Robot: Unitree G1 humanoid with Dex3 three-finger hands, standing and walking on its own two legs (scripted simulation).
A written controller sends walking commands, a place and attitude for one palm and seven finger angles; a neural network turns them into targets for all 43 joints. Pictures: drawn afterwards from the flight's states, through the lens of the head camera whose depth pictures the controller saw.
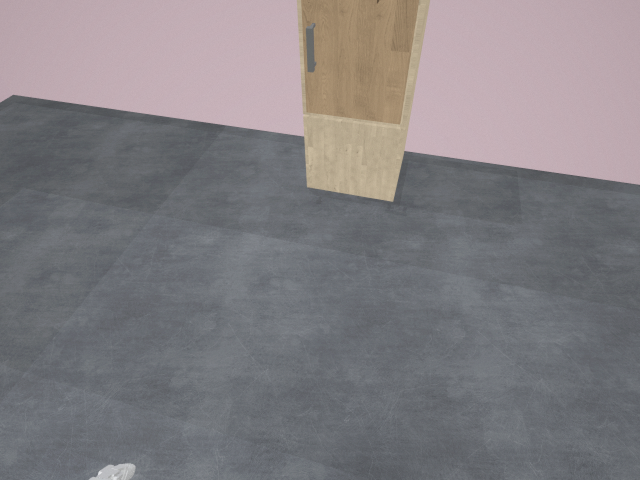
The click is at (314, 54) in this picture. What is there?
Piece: cupboard door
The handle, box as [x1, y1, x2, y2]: [306, 23, 315, 72]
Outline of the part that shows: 314,23 306,27 307,68 308,71 312,72 315,65 315,62 313,60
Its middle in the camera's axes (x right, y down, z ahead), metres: -0.03 -0.68 +1.37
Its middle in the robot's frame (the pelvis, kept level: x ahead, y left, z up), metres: +1.47 +0.10 -0.07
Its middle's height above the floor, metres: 0.69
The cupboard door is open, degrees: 0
